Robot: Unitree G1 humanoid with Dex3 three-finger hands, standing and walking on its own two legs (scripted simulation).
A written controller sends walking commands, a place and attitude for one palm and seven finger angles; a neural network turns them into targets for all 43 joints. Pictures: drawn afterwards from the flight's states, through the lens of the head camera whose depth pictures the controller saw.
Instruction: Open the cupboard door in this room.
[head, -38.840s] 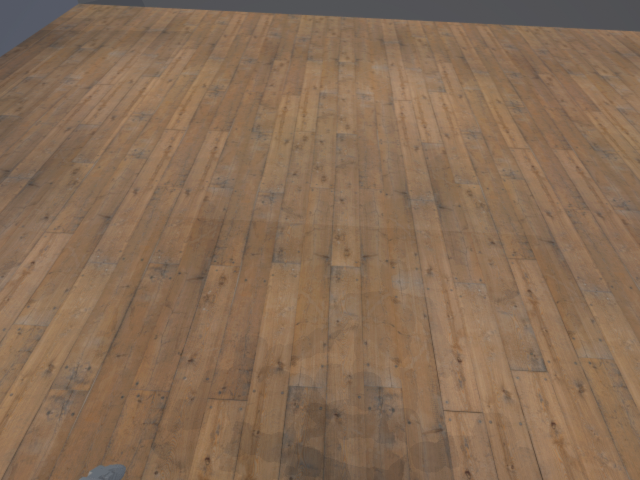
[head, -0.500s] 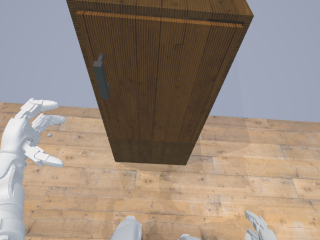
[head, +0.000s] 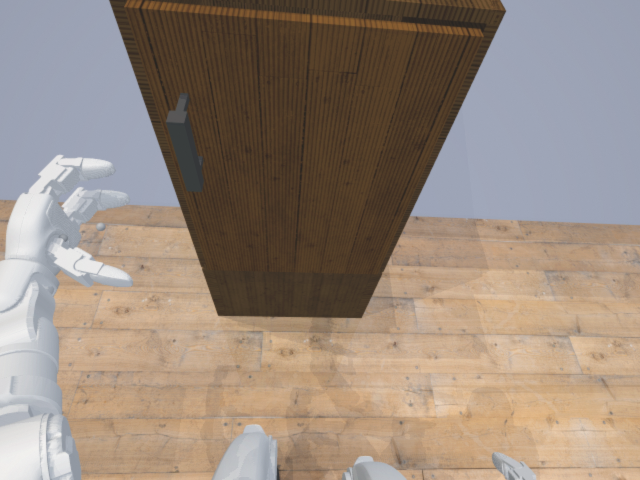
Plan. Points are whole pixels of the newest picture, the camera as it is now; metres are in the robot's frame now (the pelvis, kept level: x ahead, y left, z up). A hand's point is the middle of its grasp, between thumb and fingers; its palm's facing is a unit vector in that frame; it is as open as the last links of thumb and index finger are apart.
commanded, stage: move the hooked fingers beside the handle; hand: left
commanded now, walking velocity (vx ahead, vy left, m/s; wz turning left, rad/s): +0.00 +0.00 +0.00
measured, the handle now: (189, 144) +0.54 +0.20 +0.06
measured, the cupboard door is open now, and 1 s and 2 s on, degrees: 0 0 0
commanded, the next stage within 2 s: slide the fingers in behind the handle in 1.50 s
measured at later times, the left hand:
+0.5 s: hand (127, 186) +0.46 +0.26 +0.06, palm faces +0.04 -1.00 +0.00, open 14.0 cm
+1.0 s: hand (137, 172) +0.49 +0.26 +0.06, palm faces +0.05 -1.00 +0.00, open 14.0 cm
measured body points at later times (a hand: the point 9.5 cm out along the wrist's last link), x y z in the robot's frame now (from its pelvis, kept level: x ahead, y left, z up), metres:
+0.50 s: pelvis +0.00 +0.00 -0.01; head +0.11 +0.03 +0.42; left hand +0.45 +0.32 +0.06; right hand +0.03 -0.28 -0.11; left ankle +0.06 +0.08 -0.66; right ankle -0.02 -0.12 -0.66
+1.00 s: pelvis +0.01 +0.00 -0.02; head +0.13 +0.03 +0.42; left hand +0.48 +0.31 +0.06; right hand +0.01 -0.27 -0.11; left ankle +0.06 +0.08 -0.66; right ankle -0.02 -0.12 -0.66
